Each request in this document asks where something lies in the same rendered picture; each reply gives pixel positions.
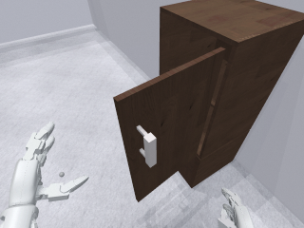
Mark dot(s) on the robot left forearm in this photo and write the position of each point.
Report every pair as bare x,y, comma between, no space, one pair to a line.
20,216

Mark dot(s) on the robot left hand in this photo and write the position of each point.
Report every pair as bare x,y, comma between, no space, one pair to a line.
24,188

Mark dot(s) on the cupboard door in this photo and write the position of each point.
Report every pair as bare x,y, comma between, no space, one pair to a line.
173,107

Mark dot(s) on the robot right hand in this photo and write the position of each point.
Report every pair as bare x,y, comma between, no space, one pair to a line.
238,214

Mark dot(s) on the handle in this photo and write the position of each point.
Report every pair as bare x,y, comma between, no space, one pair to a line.
150,147

